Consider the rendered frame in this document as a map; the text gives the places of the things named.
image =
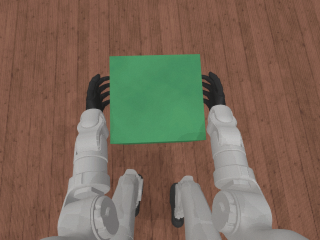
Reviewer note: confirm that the robot right foot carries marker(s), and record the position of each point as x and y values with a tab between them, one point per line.
177	222

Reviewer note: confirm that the robot left upper arm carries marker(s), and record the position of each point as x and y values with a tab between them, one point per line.
93	218

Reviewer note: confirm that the carton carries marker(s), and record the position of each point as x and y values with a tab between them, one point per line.
156	99

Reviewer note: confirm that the robot right upper arm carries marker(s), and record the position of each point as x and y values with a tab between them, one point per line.
244	215

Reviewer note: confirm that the left robot hand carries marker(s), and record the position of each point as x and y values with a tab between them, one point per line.
94	97

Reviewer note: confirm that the robot right forearm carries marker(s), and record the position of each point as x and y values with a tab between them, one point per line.
228	152

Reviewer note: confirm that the robot left forearm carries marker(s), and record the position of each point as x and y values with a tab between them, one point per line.
90	170

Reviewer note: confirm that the right robot thigh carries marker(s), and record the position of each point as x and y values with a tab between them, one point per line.
197	213

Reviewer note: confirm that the right robot hand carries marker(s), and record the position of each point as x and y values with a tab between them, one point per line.
215	94

